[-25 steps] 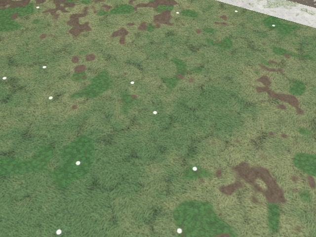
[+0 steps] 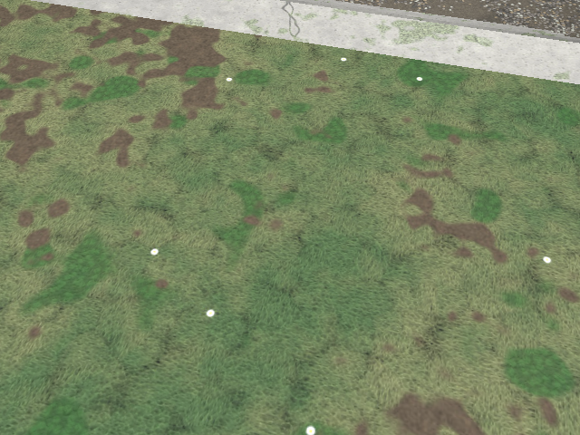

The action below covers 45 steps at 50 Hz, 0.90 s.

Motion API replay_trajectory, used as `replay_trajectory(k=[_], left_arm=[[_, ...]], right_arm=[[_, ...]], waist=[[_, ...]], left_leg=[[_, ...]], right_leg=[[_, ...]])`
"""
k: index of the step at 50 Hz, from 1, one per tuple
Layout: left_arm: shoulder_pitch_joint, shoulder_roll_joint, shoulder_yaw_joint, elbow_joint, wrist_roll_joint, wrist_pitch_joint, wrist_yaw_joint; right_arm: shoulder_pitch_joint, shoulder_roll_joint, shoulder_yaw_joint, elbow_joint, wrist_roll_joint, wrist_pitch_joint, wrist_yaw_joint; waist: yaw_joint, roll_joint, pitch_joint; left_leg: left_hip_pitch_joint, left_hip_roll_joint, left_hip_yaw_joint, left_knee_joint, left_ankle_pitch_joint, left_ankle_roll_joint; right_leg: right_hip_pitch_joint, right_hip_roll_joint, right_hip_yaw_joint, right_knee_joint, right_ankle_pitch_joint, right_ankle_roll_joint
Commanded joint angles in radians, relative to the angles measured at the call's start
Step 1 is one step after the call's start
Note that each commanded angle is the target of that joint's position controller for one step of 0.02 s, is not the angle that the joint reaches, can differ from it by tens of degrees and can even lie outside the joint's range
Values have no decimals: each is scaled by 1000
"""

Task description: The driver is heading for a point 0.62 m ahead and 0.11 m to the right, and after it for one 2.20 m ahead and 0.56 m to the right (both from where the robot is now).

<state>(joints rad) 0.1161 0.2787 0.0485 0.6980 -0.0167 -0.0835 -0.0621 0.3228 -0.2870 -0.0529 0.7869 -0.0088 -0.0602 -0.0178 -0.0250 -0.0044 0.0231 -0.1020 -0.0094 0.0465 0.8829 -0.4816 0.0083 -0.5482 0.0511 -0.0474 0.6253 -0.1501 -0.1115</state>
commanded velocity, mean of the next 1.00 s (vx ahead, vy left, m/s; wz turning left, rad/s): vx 0.50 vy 0.00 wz -0.53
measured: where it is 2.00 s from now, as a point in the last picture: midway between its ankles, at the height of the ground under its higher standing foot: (418, 217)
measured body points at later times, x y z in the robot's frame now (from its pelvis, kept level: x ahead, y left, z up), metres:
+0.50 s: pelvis +0.29 +0.02 +0.01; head +0.31 +0.02 +0.46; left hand +0.43 +0.27 -0.10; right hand +0.42 -0.28 -0.05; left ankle +0.40 +0.11 -0.71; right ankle +0.13 -0.07 -0.65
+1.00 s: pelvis +0.51 -0.13 +0.00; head +0.54 -0.16 +0.45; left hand +0.83 -0.05 -0.06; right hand +0.36 -0.38 -0.13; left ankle +0.42 +0.10 -0.66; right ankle +0.54 -0.25 -0.71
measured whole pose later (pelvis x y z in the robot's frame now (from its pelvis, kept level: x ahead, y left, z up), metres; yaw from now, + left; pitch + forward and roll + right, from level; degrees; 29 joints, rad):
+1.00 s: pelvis +0.51 -0.13 +0.00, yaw -34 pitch +2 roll +1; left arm 0.07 0.27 0.05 0.59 -0.01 -0.03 -0.04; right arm 0.34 -0.31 -0.06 0.85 0.02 -0.07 0.00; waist -0.06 -0.01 0.06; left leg -0.12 0.09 0.10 0.90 -0.53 -0.02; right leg -0.51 0.01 -0.05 0.66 -0.16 -0.09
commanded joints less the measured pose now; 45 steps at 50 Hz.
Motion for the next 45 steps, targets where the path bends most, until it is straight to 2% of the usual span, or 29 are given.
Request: replay_trajectory(k=[1, 2, 3, 4, 6, 8, 11, 13, 16, 18, 19, 20, 21, 22, 23, 24, 25, 26, 27, 28, 30, 34, 39, 41, 43, 45], left_arm=[[315, 184, 63, -9, 0, 1, 26], [244, 160, 55, -28, -1, 4, 31], [182, 138, 47, -45, 0, 7, 31], [148, 121, 39, -62, 10, 7, 34], [121, 125, 41, -72, 9, 7, 39], [134, 147, 47, -63, 6, 5, 49], [163, 166, 53, -48, -6, 15, 65], [195, 166, 52, -37, -11, 25, 71], [239, 168, 53, -24, -16, 38, 74], [240, 163, 52, -23, -13, 43, 76], [227, 163, 53, -26, -10, 45, 77], [207, 149, 50, -33, -9, 46, 76], [197, 112, 37, -44, -3, 43, 73], [203, 48, 15, -65, 14, 36, 70], [332, 22, 3, -95, -16, 27, 69], [322, 127, 22, -63, -24, 29, 72], [218, 169, 36, -75, -16, 35, 71], [172, 153, 36, -86, -6, 40, 71], [141, 140, 39, -100, 0, 40, 66], [146, 123, 39, -104, -7, 43, 59], [151, 88, 34, -104, -13, 54, 53], [81, 61, 25, -127, -3, 61, 50], [-57, 35, 13, -152, -5, 45, 20], [-106, 36, 12, -172, -8, 44, 8], [-127, 49, 18, -191, -10, 45, -1], [-90, 71, 31, -194, 0, 49, -2]], right_arm=[[-46, -133, -9, -148, 41, -85, 31], [-103, -126, -1, -168, 36, -95, 29], [-132, -123, -5, -173, 12, -95, 22], [-116, -131, -13, -177, -1, -84, 18], [-74, -111, -13, -174, -9, -61, 13], [-86, -86, -4, -177, -14, -44, 6], [-197, -53, 11, -199, -14, -42, 5], [-270, -45, 14, -210, -4, -49, 12], [-335, -70, 4, -227, 12, -63, 25], [-326, -99, -11, -228, 16, -72, 31], [-299, -111, -20, -223, 18, -77, 32], [-235, -121, -30, -206, 17, -81, 29], [-141, -150, -45, -192, 6, -86, 22], [13, -209, -61, -182, -7, -86, 12], [76, -268, -78, -141, -15, -70, 21], [49, -169, -59, -163, 6, -66, 24], [20, -120, -46, -167, 9, -59, 19], [-20, -108, -38, -170, 1, -54, 19], [-46, -89, -32, -161, -1, -51, 18], [-60, -81, -27, -154, -6, -52, 17], [-66, -76, -28, -134, 0, -58, 19], [-55, -124, -45, -89, -1, -60, 17], [-37, -158, -50, -46, 9, -42, 8], [-13, -176, -55, -27, 18, -34, 8], [-5, -194, -61, -14, 30, -23, 9], [4, -218, -68, -3, 41, -13, 5]], waist=[[157, -130, -318], [123, -22, -215], [81, 37, -129], [42, 21, -106], [5, -18, -79], [2, -23, -61], [42, -52, -46], [78, -73, -53], [103, -91, -57], [87, -108, -59], [67, -125, -59], [27, -131, -72], [-22, -116, -139], [-79, 11, -273], [-12, 374, -354], [-36, 239, -268], [-63, 139, -154], [-47, 68, -93], [-32, 64, -45], [-10, 98, -30], [3, 124, -19], [-1, 84, -3], [-49, 69, 23], [-61, 70, 40], [-54, 77, 50], [-14, 99, 8]], left_leg=[[-728, -6, -193, 572, 10, 6], [-706, 41, -176, 482, 88, 16], [-659, 68, -157, 392, 118, 8], [-585, 92, -158, 338, 141, 0], [-533, 104, -138, 253, 154, -28], [-516, 99, -110, 151, 198, -60], [-474, 66, -93, -78, 406, -81], [-423, 29, -87, -221, 519, -83], [-393, 0, -108, -331, 524, -73], [-363, -6, -129, -385, 461, -48], [-325, -5, -129, -403, 426, -31], [-237, -4, -116, -445, 429, -6], [-68, 51, -147, -450, 422, 35], [184, 236, -326, -445, 370, 103], [433, 426, -785, -537, 133, 254], [383, 425, -814, -570, -47, 233], [275, 382, -652, -576, -3, 192], [167, 339, -530, -591, 133, 173], [92, 302, -444, -614, 234, 169], [36, 275, -369, -638, 291, 159], [-8, 254, -271, -678, 359, 168], [15, 273, -147, -711, 513, 189], [53, 252, 13, -704, 563, 148], [91, 269, 41, -697, 570, 137], [142, 290, 67, -663, 659, 122], [161, 296, 96, -551, 976, 110]], right_leg=[[911, -354, 746, -304, -127, -265], [747, -313, 624, -310, -58, -226], [586, -275, 538, -327, 63, -206], [482, -244, 481, -352, 144, -202], [374, -210, 423, -385, 230, -207], [295, -187, 358, -393, 307, -203], [243, -127, 291, -378, 252, -151], [247, -109, 294, -352, 188, -122], [317, -140, 380, -299, 105, -106], [378, -166, 455, -248, 64, -89], [390, -172, 481, -219, 67, -79], [381, -155, 483, -172, 80, -60], [336, -111, 446, -49, 99, -27], [210, -40, 343, 235, -67, 14], [-132, 62, 229, 517, -449, 64], [-242, -22, 249, 647, -405, 80], [-266, -50, 225, 681, -307, 90], [-237, -80, 199, 669, -236, 98], [-226, -105, 196, 629, -191, 103], [-185, -129, 187, 606, -166, 104], [-165, -142, 156, 574, -146, 113], [-222, -159, 148, 439, -41, 135], [-159, -144, 74, 163, 167, 114], [-141, -135, 45, 95, 153, 96], [-120, -119, 17, 48, 85, 66], [8, -59, -28, 18, -24, 20]])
